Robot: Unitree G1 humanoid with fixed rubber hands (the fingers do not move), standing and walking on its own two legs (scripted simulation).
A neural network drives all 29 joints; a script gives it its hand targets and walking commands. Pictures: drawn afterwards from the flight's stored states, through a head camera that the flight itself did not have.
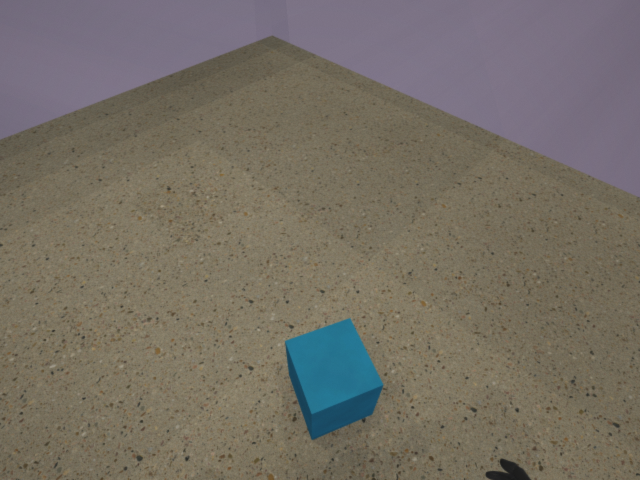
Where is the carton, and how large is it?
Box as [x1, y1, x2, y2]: [285, 318, 382, 439]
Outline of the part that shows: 349,318 285,341 289,375 312,439 371,414 382,387 382,383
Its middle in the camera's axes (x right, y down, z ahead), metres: +0.03 +0.40 +1.13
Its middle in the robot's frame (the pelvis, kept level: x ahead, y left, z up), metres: +0.49 +0.01 -0.65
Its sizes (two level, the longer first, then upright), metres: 0.210 0.200 0.250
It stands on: the floor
